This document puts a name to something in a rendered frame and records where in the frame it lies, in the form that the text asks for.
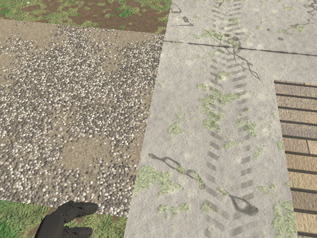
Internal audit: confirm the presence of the robot left hand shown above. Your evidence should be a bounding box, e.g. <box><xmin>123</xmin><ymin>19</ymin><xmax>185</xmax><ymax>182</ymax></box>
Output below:
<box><xmin>34</xmin><ymin>200</ymin><xmax>98</xmax><ymax>238</ymax></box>

